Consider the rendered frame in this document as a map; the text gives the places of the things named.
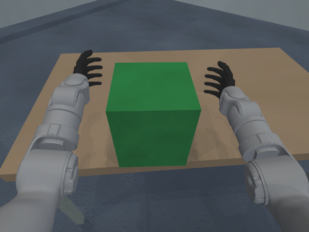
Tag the left robot upper arm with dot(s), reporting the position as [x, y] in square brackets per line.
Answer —
[45, 178]

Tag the left robot hand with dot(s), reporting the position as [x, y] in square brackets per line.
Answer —
[82, 68]

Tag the right robot hand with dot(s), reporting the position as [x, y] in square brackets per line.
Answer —
[225, 80]

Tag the right robot forearm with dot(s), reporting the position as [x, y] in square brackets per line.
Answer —
[255, 138]

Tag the table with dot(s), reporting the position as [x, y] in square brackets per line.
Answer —
[267, 76]

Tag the left robot forearm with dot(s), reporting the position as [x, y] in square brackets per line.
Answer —
[60, 125]

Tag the carton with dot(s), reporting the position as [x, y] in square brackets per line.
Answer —
[152, 111]

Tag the right robot upper arm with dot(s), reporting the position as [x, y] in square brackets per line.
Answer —
[279, 184]

